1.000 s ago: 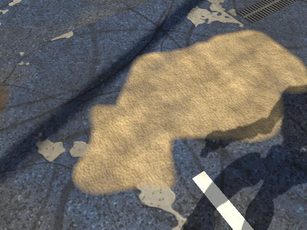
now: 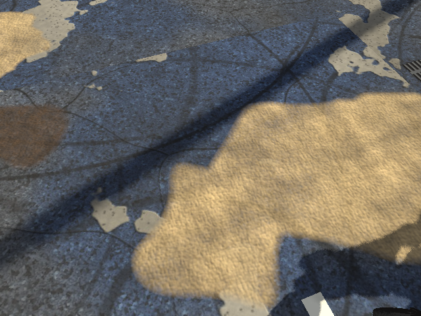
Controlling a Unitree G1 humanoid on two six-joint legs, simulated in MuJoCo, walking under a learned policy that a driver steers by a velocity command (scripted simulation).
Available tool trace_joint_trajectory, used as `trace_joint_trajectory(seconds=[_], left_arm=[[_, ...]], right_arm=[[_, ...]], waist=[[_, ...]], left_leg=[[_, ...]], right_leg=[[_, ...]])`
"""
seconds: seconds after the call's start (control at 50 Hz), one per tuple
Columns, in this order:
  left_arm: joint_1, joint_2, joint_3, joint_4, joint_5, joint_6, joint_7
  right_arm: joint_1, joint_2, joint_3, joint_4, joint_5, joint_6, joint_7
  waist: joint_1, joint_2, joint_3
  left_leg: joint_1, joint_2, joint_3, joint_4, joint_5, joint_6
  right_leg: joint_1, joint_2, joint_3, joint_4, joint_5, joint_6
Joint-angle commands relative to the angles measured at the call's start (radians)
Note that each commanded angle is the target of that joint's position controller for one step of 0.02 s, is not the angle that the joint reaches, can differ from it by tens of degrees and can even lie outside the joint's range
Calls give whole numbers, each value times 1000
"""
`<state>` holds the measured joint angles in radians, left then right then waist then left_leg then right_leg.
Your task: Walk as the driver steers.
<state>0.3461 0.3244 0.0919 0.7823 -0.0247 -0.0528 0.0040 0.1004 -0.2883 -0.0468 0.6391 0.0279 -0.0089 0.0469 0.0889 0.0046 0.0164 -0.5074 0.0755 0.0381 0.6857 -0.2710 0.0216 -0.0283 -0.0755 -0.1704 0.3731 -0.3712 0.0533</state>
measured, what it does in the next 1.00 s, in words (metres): walks ahead: left foot, then right foot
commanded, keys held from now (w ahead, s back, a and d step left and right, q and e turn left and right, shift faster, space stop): w+q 0.26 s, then w+e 0.36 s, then e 0.38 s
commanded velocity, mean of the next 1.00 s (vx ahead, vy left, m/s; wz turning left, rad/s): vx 0.38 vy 0.00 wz -0.03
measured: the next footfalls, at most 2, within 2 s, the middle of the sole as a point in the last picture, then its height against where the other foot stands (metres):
left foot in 0.04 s outside the picture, level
right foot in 0.54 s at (235, 311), level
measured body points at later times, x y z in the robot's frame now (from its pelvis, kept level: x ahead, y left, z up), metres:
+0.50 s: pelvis +0.26 +0.05 +0.00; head +0.30 +0.07 +0.44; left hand +0.46 +0.31 -0.08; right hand +0.34 -0.24 -0.11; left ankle +0.08 +0.12 -0.73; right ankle +0.45 -0.03 -0.72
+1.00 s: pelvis +0.52 +0.09 -0.01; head +0.56 +0.09 +0.44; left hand +0.63 +0.38 -0.12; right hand +0.71 -0.18 -0.07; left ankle +0.65 +0.19 -0.73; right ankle +0.45 -0.02 -0.72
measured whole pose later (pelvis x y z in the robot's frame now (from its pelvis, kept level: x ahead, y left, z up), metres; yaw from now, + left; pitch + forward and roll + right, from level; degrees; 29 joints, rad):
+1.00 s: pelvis +0.52 +0.09 -0.01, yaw -7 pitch +2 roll -1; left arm 0.28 0.32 0.08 0.72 -0.02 0.01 0.03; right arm 0.08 -0.28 -0.03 0.63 -0.03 -0.08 -0.01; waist 0.06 0.00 0.03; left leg -0.46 -0.04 -0.08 0.48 -0.05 -0.01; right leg -0.25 0.14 0.22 0.68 -0.47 -0.03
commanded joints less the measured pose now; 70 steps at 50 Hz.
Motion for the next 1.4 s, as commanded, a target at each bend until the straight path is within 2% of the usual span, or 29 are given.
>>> trace_joint_trajectory(seconds=[0.02, 0.04, 0.06, 0.08, 0.1, 0.16, 0.3, 0.42, 0.48, 0.52, 0.54, 0.56, 0.58, 0.6, 0.62, 0.66, 0.76, 0.86, 0.94, 0.96, 0.98, 1.0, 1.02, 1.04, 1.06, 1.12, 1.2, 1.32, 1.4], left_arm=[[-57, 146, 30, -63, -5, -13, -4], [-68, 97, 10, -87, 23, -18, -1], [-68, -15, -25, -179, 47, -42, 0], [-157, 92, -6, -181, 0, -68, -4], [-184, 125, 1, -193, -25, -81, -11], [-136, 119, 6, -156, 36, -79, -5], [-283, 19, -34, -166, 38, -56, -19], [-436, 30, -41, -203, 10, -70, -58], [-401, 48, -34, -204, 9, -69, -71], [-224, 101, -3, -160, 12, -63, -64], [-71, 139, 12, -133, 13, -58, -57], [51, 239, 39, -127, 26, -53, -51], [80, 175, 25, -105, -3, -50, -55], [34, 126, 10, -112, -8, -42, -46], [-18, 112, 6, -128, 3, -34, -38], [-109, 85, -7, -151, 25, -30, -31], [-143, 138, 9, -138, 17, -19, -4], [-74, 144, 18, -101, -8, 36, 26], [-117, 118, 15, -124, 1, 57, 36], [-124, 92, 8, -136, 3, 57, 35], [-97, 35, -10, -157, 22, 51, 31], [89, -3, -24, -145, 18, 45, 26], [136, 99, -7, -122, 10, 51, 20], [52, 160, 15, -115, -1, 69, 25], [-7, 163, 22, -121, -4, 89, 34], [-40, 102, 12, -149, 2, 120, 40], [-83, 59, -3, -183, 9, 107, 26], [-137, 66, -5, -212, 13, 101, 1], [-38, 89, 16, -188, 15, 106, -8]], right_arm=[[155, -152, -68, -27, 2, -3, -7], [350, -234, -105, 13, 10, 2, -23], [351, -371, -116, -14, 1, -15, -28], [343, -281, -91, -30, -2, -39, -18], [298, -220, -70, -24, -10, -52, -18], [141, -137, -40, -60, -27, -55, -25], [207, -151, -45, 0, -12, -63, -61], [315, -168, -46, 74, -12, -61, -59], [311, -182, -50, 91, -15, -48, -65], [284, -194, -50, 84, -23, -34, -72], [271, -182, -40, 67, -33, -32, -77], [371, -104, -15, 33, -45, -49, -72], [367, -96, -3, 37, -47, -72, -63], [261, -160, -17, 6, -11, -93, -47], [175, -158, -11, -20, 1, -111, -41], [123, -153, -18, -36, -39, -118, -46], [152, -83, 3, -37, -55, -79, -66], [0, -74, 3, -64, -36, -68, -58], [33, -119, -25, -59, -38, -80, -52], [66, -131, -32, -53, -47, -88, -56], [117, -187, -42, -59, -65, -88, -68], [112, -199, -40, -68, -88, -68, -72], [118, -167, -45, -58, -54, -50, -68], [86, -108, -30, -76, -46, -40, -72], [51, -88, -22, -78, -50, -28, -72], [-10, -106, -25, -69, -60, -13, -79], [32, -128, -43, -39, -40, -12, -86], [12, -172, -63, -15, -31, -6, -69], [28, -148, -61, 17, -3, 8, -65]], waist=[[-152, -59, -77], [-243, 59, -163], [-172, 332, -240], [-234, 156, -248], [-202, 145, -133], [-90, 80, -31], [-123, 75, -1], [-191, 75, 55], [-159, 89, 29], [-59, 98, -106], [14, 75, -212], [-10, -143, -375], [-2, -236, -435], [19, -157, -292], [9, -70, -180], [-65, 11, -41], [-122, -55, -61], [-60, -97, -117], [-105, -129, -111], [-122, -111, -126], [-121, 24, -222], [-37, 259, -305], [-42, 246, -330], [-75, 139, -239], [-80, 83, -183], [-64, 127, -78], [-98, 158, -120], [-107, 139, -100], [-50, 103, -111]], left_leg=[[384, -123, 97, -101, 26, 72], [642, -28, -103, -143, -21, 139], [815, 249, -782, -363, -268, 343], [800, 288, -889, -490, -406, 362], [719, 275, -764, -481, -359, 332], [409, 137, -469, -471, -36, 249], [309, 34, -233, -478, 271, 198], [490, 130, -238, -458, 294, 180], [592, 150, -198, -372, 576, 151], [602, 107, -129, -139, 975, 120], [458, 80, -97, 74, 912, 88], [57, -61, -49, 494, 463, 1], [-149, -167, -139, 669, -248, -27], [-263, -100, -193, 719, -207, -17], [-276, -57, -174, 673, -138, -5], [-188, -8, -147, 524, -75, -22], [-32, -49, -80, 239, 1, -108], [96, -131, -96, -65, 283, -110], [158, -114, -148, -229, 266, -63], [251, -71, -149, -303, 379, -32], [453, 122, -299, -273, 656, 44], [666, 360, -586, -242, 913, 238], [624, 405, -700, -277, 684, 289], [552, 321, -567, -287, 517, 248], [469, 256, -457, -308, 391, 206], [265, 152, -256, -387, 296, 187], [320, 180, -218, -457, 31, 212], [308, 219, -121, -430, 161, 215], [238, 178, -20, -250, 136, 99]], right_leg=[[-195, -153, 13, 188, 452, -135], [-400, -92, -40, 535, 344, -66], [-780, 93, 83, 886, -239, 1], [-886, 71, 260, 994, -186, -15], [-943, 23, 252, 982, -91, -49], [-725, -55, 259, 765, 111, -53], [-597, 25, 196, 317, 447, 9], [-638, 32, 181, 145, 481, -66], [-591, 66, 152, 124, 345, -126], [-337, 143, 92, 117, 305, -181], [-66, 81, 178, 140, 362, -229], [350, -178, 646, 145, 274, -406], [473, -267, 978, -23, 141, -465], [392, -239, 880, -55, 31, -410], [246, -202, 762, -77, 62, -375], [-20, -135, 600, -106, 465, -350], [-243, -40, 399, -84, 924, -332], [-243, 18, 422, -4, 673, -230], [-160, 4, 562, 131, 506, -185], [-180, 48, 553, 212, 434, -152], [-281, 120, 470, 432, 164, -104], [-503, 244, 378, 662, -386, -48], [-559, 156, 347, 812, -344, -12], [-586, 121, 328, 883, -261, 16], [-594, 101, 304, 896, -189, 31], [-519, 77, 241, 846, -75, 47], [-509, 34, 194, 667, -33, 31], [-360, 30, 142, 405, 7, -23], [-138, 78, 124, 103, 171, -104]])
Keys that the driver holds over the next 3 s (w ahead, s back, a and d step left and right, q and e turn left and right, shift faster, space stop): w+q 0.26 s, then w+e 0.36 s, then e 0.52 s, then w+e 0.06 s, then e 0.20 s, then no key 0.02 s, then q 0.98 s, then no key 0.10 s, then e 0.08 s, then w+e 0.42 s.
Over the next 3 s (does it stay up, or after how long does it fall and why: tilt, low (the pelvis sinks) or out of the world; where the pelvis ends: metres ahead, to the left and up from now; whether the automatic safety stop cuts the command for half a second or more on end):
stays up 0.66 0.04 0.01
